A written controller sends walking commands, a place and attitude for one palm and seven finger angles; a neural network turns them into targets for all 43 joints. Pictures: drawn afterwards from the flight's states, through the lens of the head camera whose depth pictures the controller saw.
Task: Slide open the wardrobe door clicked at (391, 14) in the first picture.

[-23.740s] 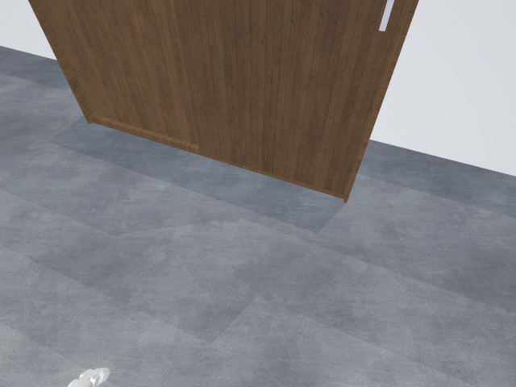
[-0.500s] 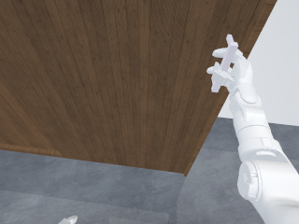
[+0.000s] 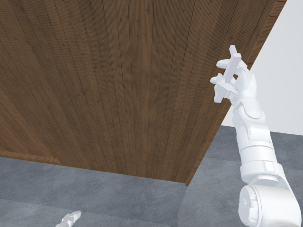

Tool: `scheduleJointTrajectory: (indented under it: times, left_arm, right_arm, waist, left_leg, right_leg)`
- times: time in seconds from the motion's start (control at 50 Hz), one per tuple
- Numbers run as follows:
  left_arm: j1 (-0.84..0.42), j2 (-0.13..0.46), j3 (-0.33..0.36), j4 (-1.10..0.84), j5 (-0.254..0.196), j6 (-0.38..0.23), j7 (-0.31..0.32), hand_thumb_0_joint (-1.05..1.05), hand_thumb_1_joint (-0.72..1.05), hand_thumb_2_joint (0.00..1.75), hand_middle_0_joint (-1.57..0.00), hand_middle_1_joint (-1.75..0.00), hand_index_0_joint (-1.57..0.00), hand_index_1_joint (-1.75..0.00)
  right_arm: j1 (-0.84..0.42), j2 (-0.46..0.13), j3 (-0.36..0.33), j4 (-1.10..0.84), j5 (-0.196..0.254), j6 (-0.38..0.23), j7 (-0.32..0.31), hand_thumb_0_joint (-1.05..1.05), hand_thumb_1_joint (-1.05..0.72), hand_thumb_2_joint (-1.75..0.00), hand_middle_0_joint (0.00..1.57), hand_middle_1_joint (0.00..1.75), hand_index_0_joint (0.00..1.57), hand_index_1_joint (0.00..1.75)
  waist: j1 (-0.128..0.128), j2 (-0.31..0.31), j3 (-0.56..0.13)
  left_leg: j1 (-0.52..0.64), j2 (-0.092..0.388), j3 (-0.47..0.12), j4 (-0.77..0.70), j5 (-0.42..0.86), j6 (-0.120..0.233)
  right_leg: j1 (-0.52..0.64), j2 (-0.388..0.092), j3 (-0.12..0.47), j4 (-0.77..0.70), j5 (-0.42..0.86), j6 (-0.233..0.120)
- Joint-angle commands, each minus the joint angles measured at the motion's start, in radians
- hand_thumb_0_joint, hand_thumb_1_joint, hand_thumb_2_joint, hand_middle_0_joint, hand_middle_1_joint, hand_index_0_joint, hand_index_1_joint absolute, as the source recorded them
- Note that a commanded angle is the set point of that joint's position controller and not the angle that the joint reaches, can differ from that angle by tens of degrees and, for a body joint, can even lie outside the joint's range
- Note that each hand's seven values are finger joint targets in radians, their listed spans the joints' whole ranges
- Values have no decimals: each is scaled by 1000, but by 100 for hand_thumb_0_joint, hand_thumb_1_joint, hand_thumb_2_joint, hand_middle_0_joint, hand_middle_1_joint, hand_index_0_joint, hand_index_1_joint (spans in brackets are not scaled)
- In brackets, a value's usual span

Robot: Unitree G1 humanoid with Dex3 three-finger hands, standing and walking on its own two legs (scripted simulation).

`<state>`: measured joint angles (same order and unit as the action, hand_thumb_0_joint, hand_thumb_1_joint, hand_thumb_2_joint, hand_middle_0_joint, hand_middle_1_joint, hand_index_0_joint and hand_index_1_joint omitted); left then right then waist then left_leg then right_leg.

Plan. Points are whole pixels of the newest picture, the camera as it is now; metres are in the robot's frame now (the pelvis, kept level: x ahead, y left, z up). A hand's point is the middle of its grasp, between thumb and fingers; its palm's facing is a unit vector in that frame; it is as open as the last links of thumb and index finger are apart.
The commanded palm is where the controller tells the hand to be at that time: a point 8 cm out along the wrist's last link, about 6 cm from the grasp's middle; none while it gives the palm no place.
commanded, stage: tug the door sideways, standing still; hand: right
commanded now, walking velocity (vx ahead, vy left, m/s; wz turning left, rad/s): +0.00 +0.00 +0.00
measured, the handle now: (224, 75) +0.50 -0.15 +0.17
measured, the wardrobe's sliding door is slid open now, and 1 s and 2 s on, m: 0.00 0.02 0.08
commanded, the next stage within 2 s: step sideways, sliding the door along in 0.96 s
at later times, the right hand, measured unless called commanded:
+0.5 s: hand (217, 84) +0.44 -0.12 +0.18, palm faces +0.09 +1.00 -0.02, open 5.4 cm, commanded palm +0.42 -0.12 +0.17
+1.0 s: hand (208, 84) +0.44 -0.09 +0.17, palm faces +0.08 +1.00 -0.05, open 5.6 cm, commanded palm +0.42 -0.09 +0.17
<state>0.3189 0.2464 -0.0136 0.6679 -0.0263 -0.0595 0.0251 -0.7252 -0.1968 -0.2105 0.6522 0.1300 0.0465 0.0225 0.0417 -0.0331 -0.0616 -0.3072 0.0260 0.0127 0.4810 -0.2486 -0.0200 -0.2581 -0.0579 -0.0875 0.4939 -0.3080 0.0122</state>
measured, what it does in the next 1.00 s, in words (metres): stands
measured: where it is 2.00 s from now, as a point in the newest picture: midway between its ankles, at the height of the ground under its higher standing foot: outside the picture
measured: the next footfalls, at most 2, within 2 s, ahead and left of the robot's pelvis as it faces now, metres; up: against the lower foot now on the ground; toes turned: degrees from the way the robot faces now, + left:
left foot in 1.90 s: +0.14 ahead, +0.34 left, +0.00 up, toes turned +0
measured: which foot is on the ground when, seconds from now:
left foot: down 0.00-1.00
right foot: down 0.00-1.00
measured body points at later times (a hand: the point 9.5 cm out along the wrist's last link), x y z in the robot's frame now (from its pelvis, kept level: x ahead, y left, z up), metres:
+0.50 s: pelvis -0.01 +0.00 +0.00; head +0.02 +0.01 +0.45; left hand +0.12 +0.23 -0.12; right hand +0.43 -0.17 +0.18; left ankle -0.01 +0.13 -0.74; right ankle -0.04 -0.12 -0.74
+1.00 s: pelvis -0.01 +0.00 -0.01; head +0.01 +0.01 +0.44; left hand +0.10 +0.24 -0.13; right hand +0.43 -0.15 +0.18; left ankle -0.01 +0.13 -0.74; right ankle -0.04 -0.12 -0.74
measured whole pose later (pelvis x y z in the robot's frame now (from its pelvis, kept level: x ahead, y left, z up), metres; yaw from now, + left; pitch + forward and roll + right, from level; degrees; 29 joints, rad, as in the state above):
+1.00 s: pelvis -0.01 +0.00 -0.01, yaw -5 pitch +5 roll +0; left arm 0.32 0.24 -0.01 0.77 0.00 -0.16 0.00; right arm -0.94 -0.11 -0.01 0.87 0.15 0.00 -0.14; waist 0.00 -0.04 -0.04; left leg -0.36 0.06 0.09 0.55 -0.28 -0.02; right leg -0.34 -0.03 -0.01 0.57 -0.31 0.02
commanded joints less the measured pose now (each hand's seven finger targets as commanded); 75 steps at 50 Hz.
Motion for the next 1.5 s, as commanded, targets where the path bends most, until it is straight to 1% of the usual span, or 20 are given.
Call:
scheduleJointTrajectory:
  times: [0.0, 0.02, 0.14, 0.2, 0.34, 0.4, 0.52, 1.02, 1.04, 1.06, 1.1, 1.18, 1.24, 1.28, 1.32, 1.34, 1.36, 1.38, 1.42, 1.48]
  left_arm:
    - [-55, 118, 47, -151, -6, -21, 17, 0, 90, 90, -20, -30, -20, -30]
    - [-61, 116, 46, -157, -5, -17, 18, 0, 90, 90, -20, -30, -20, -30]
    - [-39, 109, 44, -115, 0, 1, 34, 0, 90, 90, -20, -30, -20, -30]
    - [-31, 101, 45, -99, 6, -5, 30, 0, 90, 90, -20, -30, -20, -30]
    - [-23, 105, 44, -82, 8, -28, 19, 0, 90, 90, -20, -30, -20, -30]
    - [-26, 99, 39, -73, 8, -42, 13, 0, 90, 90, -20, -30, -20, -30]
    - [-7, 102, 39, -47, 9, -76, 0, 0, 90, 90, -20, -30, -20, -30]
    - [11, 100, 41, -10, 18, -145, -22, 0, 90, 90, -20, -30, -20, -30]
    - [12, 106, 42, -8, 17, -142, -18, 0, 90, 90, -20, -30, -20, -30]
    - [-21, 156, 67, -24, 1, -103, 29, 0, 90, 90, -20, -30, -20, -30]
    - [-69, 109, 50, -55, -6, -72, 50, 0, 90, 90, -20, -30, -20, -30]
    - [-100, 104, 51, -86, -7, -46, 81, 0, 90, 90, -20, -30, -20, -30]
    - [-113, 102, 56, -97, 2, -28, 82, 0, 90, 90, -20, -30, -20, -30]
    - [-125, 107, 59, -92, 10, -12, 75, 0, 90, 90, -20, -30, -20, -30]
    - [-143, 108, 58, -100, 3, -6, 69, 0, 90, 90, -20, -30, -20, -30]
    - [-141, 104, 65, -99, -4, -3, 73, 0, 90, 90, -20, -30, -20, -30]
    - [-165, 76, 62, -115, -12, -4, 77, 0, 90, 90, -20, -30, -20, -30]
    - [-205, 80, 65, -120, -12, -14, 83, 0, 90, 90, -20, -30, -20, -30]
    - [-206, 44, 39, -102, 9, -23, 88, 0, 90, 90, -20, -30, -20, -30]
    - [-200, 44, 37, -91, 25, -17, 97, 0, 90, 90, -20, -30, -20, -30]
  right_arm:
    - [-338, -171, -38, -313, 10, -13, 17, 0, -90, -90, 45, 140, 45, 140]
    - [-314, -165, -39, -326, 11, -1, 17, 0, -90, -90, 45, 140, 45, 140]
    - [-576, -37, 100, -257, -6, 44, -24, 0, -90, -90, 45, 140, 45, 140]
    - [-625, 11, 135, -250, -8, 32, -38, 0, -90, -90, 45, 140, 45, 140]
    - [-693, 117, 228, -182, 0, -24, -34, 0, -90, -90, 45, 140, 45, 140]
    - [-736, 154, 259, -160, -1, -40, -35, 0, -90, -90, 45, 140, 45, 140]
    - [-781, 225, 316, -127, 6, -71, -42, 0, -90, -90, 45, 140, 45, 140]
    - [-849, 280, 341, -71, 15, -134, -78, 0, -90, -90, 45, 140, 45, 140]
    - [-875, 242, 318, -74, 12, -136, -85, 0, -90, -90, 45, 140, 45, 140]
    - [-822, -278, 45, -108, -80, -201, -111, 0, -90, -90, 45, 140, 45, 140]
    - [-746, -67, 193, -94, -68, -229, -85, 0, -90, -90, 45, 140, 45, 140]
    - [-726, -49, 217, -170, -44, -243, -72, 0, -90, -90, 45, 140, 45, 140]
    - [-754, -62, 217, -237, -30, -242, -64, 0, -90, -90, 45, 140, 45, 140]
    - [-716, -93, 187, -236, -30, -234, -67, 0, -90, -90, 45, 140, 45, 140]
    - [-690, -111, 174, -265, -40, -234, -69, 0, -90, -90, 45, 140, 45, 140]
    - [-674, -164, 146, -286, -57, -228, -76, 0, -90, -90, 45, 140, 45, 140]
    - [-654, -166, 147, -279, -62, -219, -78, 0, -90, -90, 45, 140, 45, 140]
    - [-627, -171, 130, -280, -64, -207, -81, 0, -90, -90, 45, 140, 45, 140]
    - [-647, -40, 225, -351, -67, -209, -74, 0, -90, -90, 45, 140, 45, 140]
    - [-654, -29, 237, -414, -80, -223, -83, 0, -90, -90, 45, 140, 45, 140]
  waist:
    - [-53, 71, -358]
    - [-59, 60, -360]
    - [34, 58, -285]
    - [37, 11, -357]
    - [56, 75, -361]
    - [60, 7, -357]
    - [75, 28, -347]
    - [76, 56, -356]
    - [77, 69, -366]
    - [-11, 107, -333]
    - [6, 111, -297]
    - [27, -53, -284]
    - [30, -144, -241]
    - [14, -128, -206]
    - [-9, -85, -237]
    - [-13, 69, -283]
    - [-27, 322, -263]
    - [-58, 366, -210]
    - [-41, 243, -191]
    - [-29, 215, -260]
  left_leg:
    - [268, -33, 34, 10, 577, 46]
    - [271, -32, 34, 11, 587, 47]
    - [146, -37, 41, -10, 515, 38]
    - [133, -35, 41, 9, 528, 43]
    - [91, -38, 56, 18, 448, 43]
    - [45, -39, 55, 22, 406, 45]
    - [4, -45, 64, 29, 355, 45]
    - [3, -45, 62, 55, 363, 43]
    - [15, -43, 61, 51, 365, 42]
    - [125, 20, 21, 12, 271, 11]
    - [177, 35, 28, 7, 252, 18]
    - [20, -6, 55, 188, 116, 19]
    - [-139, -38, 35, 319, -108, 25]
    - [-112, -33, 16, 269, -171, 41]
    - [144, -6, 7, 85, 96, 66]
    - [286, 101, -79, -5, 312, 107]
    - [388, 236, -273, -50, 550, 190]
    - [395, 296, -349, -48, 746, 237]
    - [418, 275, -234, 23, 873, 237]
    - [405, 200, -100, 91, 897, 182]
  right_leg:
    - [96, 39, 14, -24, 522, -35]
    - [103, 39, 15, -24, 541, -34]
    - [139, 40, 38, -2, 496, -37]
    - [180, 45, 54, 16, 551, -30]
    - [190, 36, 87, 19, 516, -25]
    - [211, 37, 96, 23, 497, -18]
    - [214, 29, 117, 27, 472, -11]
    - [164, 48, 104, 41, 400, -14]
    - [167, 47, 106, 40, 402, -16]
    - [84, -19, 89, 51, 369, -62]
    - [74, -32, 81, 30, 302, -58]
    - [197, -163, 192, 23, 312, -112]
    - [308, -291, 340, 18, 540, -192]
    - [284, -313, 313, 53, 598, -187]
    - [130, -232, 157, 189, 553, -117]
    - [9, -120, 26, 342, 371, -56]
    - [-181, 9, 2, 513, -49, 1]
    - [-289, 46, 61, 649, -288, 4]
    - [-297, 20, 79, 626, -269, 5]
    - [-116, 9, -20, 233, -86, 20]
